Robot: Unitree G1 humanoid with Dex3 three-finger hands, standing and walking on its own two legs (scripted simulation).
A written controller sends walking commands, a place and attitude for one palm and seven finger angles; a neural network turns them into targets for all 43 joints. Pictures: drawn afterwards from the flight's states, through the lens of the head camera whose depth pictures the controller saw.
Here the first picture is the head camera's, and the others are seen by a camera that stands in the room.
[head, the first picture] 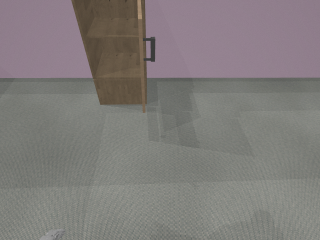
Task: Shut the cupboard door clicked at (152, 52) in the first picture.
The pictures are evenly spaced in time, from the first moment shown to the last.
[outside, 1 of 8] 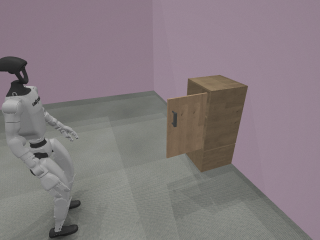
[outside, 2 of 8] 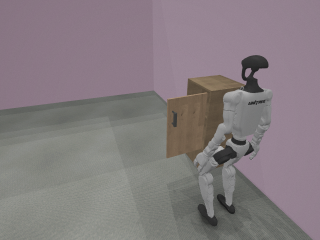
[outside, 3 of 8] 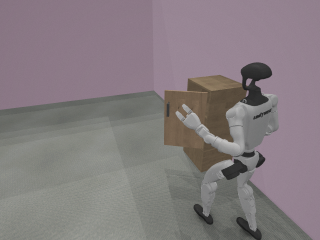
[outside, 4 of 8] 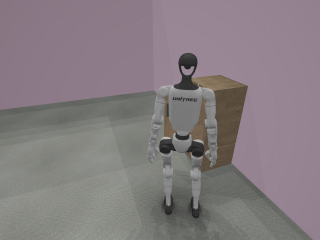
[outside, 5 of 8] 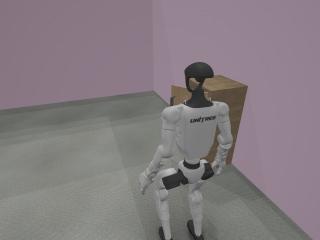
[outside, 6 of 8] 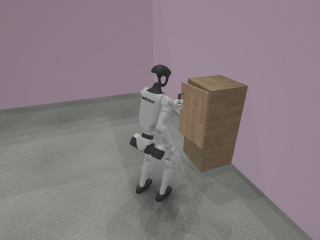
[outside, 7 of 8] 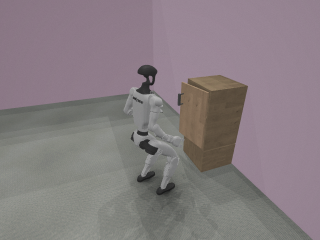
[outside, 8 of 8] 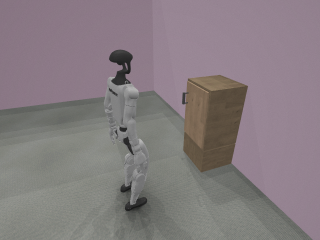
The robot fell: no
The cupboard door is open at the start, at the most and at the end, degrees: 92 92 0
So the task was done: yes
